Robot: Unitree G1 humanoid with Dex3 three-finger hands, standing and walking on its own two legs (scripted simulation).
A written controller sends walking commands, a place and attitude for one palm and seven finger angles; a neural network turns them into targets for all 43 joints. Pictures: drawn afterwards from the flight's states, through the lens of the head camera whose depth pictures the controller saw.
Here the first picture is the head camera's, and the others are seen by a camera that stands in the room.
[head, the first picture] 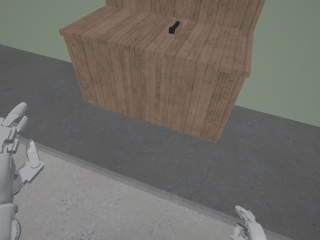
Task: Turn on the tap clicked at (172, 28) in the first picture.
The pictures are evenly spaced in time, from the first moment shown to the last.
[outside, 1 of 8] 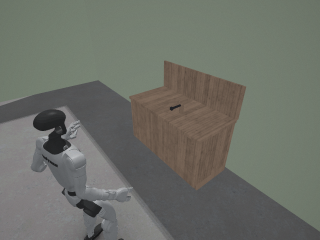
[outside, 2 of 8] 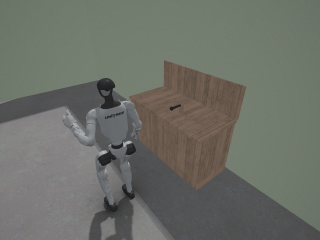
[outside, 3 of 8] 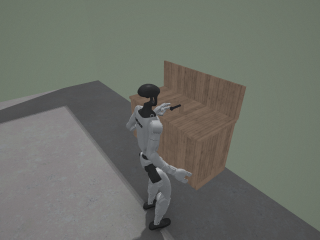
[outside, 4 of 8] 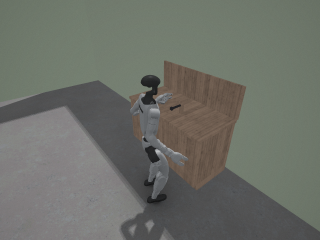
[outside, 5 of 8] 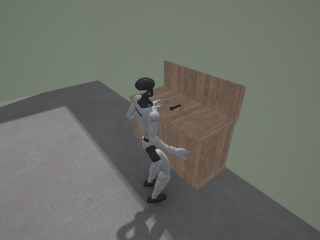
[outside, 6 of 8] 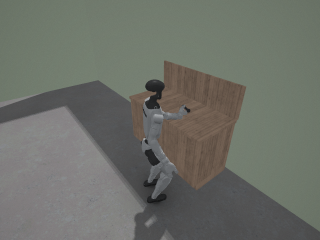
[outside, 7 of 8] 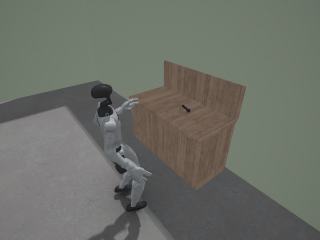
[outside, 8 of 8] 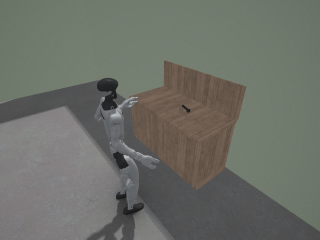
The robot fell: no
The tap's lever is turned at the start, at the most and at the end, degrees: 0 75 75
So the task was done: yes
